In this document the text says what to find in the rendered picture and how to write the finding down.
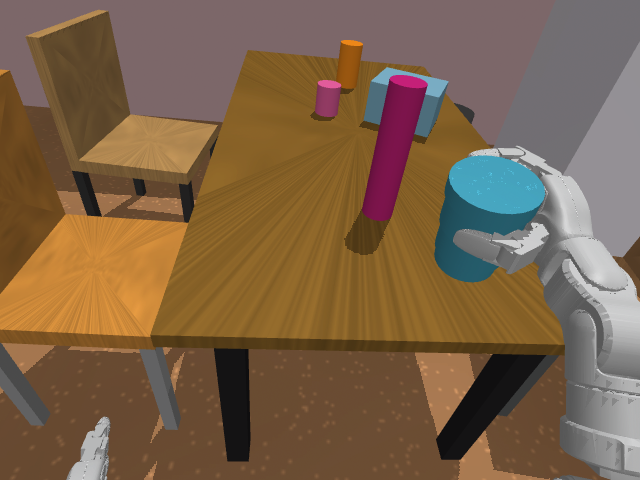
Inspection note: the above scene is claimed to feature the left robot hand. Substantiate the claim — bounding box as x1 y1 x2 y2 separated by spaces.
66 417 110 480

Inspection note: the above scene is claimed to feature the table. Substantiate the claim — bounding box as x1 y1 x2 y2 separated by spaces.
150 50 565 462

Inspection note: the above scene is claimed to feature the right robot hand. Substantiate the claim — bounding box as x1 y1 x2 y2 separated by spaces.
453 146 594 274

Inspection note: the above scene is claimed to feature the right robot arm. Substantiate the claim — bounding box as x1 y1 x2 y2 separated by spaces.
537 237 640 480

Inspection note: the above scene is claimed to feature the chair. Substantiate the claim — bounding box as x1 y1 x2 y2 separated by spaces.
498 237 640 417
25 10 219 223
0 69 188 430

